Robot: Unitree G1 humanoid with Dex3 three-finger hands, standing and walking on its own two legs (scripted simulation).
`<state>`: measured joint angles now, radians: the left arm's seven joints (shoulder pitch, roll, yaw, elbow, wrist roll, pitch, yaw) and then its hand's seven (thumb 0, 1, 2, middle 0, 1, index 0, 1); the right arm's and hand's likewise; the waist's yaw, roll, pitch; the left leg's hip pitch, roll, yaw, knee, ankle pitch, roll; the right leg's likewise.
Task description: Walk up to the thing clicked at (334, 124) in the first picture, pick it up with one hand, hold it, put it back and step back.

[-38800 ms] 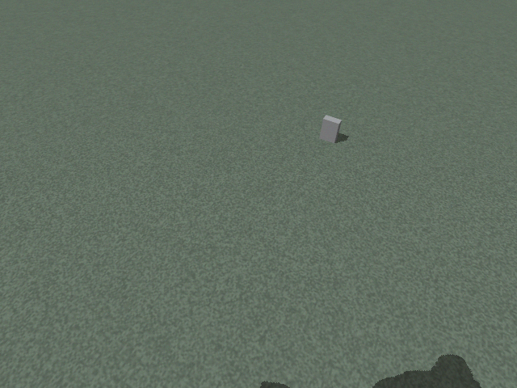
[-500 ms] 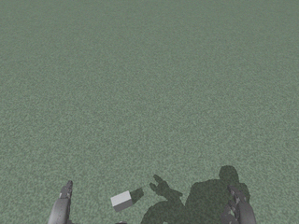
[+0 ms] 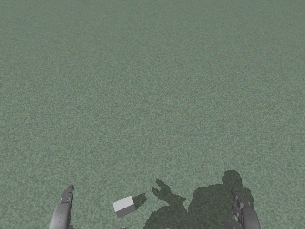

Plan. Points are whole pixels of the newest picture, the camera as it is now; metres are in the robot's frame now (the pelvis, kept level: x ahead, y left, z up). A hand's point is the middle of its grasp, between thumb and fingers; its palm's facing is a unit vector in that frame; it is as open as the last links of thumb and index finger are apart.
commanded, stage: home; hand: left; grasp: from the side
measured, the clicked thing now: (124, 207) +0.34 +0.16 -0.65
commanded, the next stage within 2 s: stand in 0.36 s
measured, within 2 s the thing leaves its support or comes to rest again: neither
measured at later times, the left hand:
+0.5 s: hand (86, 223) +0.16 +0.18 -0.06, palm faces +0.10 -0.96 -0.28, open 17.6 cm
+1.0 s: hand out of the picture +0.10 +0.24 -0.11, palm faces -0.03 -0.94 -0.34, open 8.2 cm
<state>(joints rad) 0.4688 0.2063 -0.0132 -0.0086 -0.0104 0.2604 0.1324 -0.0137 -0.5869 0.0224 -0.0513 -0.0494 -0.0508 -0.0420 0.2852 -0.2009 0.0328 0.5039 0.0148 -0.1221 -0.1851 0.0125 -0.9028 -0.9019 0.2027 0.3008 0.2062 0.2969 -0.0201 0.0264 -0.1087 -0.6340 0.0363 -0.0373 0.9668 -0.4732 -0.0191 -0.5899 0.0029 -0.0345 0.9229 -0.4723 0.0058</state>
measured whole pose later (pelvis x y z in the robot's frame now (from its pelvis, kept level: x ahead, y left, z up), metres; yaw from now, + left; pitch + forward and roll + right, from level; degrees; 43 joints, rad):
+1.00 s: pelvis -0.01 +0.00 +0.03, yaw +0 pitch +0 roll +0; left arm 0.23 0.32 0.02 0.75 0.05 0.01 0.02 0.00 0.73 0.86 -0.21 -0.30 -0.20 -0.29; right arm 0.20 -0.30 -0.03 0.87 -0.05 -0.02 -0.02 0.01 -0.91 -0.90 0.20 0.30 0.21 0.30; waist 0.01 -0.03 0.03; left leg -0.38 0.00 0.00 0.74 -0.37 0.00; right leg -0.37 -0.03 0.00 0.75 -0.39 0.01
